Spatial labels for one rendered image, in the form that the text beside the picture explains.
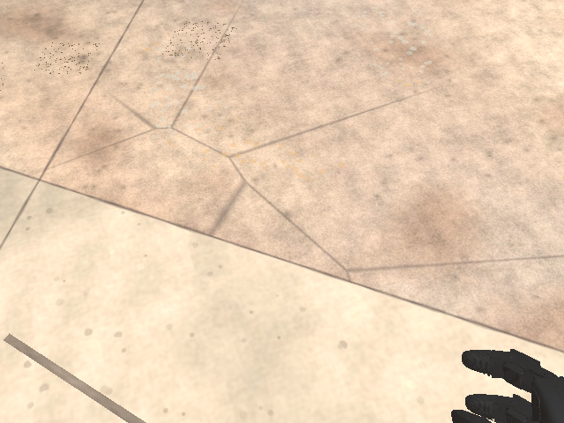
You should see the right robot hand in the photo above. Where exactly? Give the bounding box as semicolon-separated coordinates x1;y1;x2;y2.
451;349;564;423

